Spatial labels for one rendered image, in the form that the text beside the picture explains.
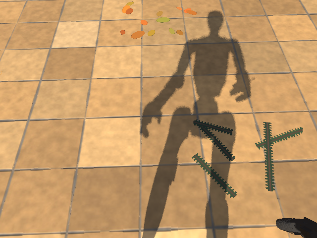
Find right robot hand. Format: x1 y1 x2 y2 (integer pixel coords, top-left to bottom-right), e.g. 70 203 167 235
275 217 317 238

